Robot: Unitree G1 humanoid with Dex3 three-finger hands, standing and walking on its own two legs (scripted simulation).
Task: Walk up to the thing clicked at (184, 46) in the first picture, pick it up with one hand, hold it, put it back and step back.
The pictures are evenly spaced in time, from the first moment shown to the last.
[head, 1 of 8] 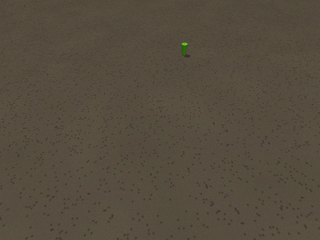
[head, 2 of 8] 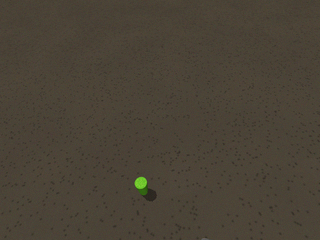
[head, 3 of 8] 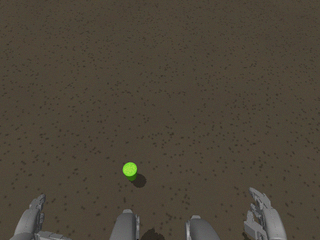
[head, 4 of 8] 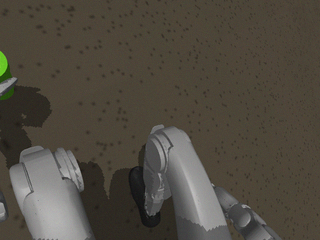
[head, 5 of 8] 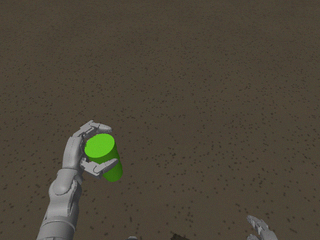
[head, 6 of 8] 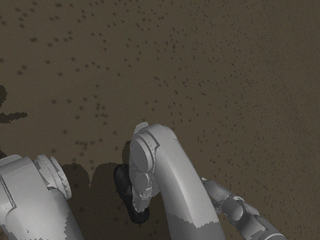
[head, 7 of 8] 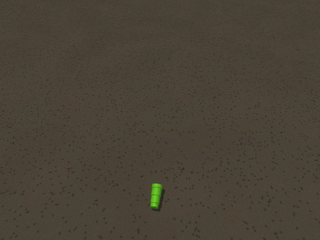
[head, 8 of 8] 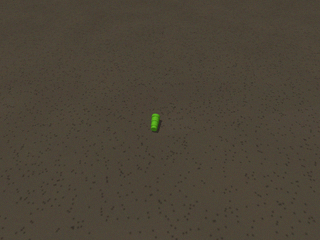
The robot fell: no
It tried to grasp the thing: yes
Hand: left
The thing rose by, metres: 0.67
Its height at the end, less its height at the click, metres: -0.04
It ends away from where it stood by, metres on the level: 0.09
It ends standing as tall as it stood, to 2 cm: no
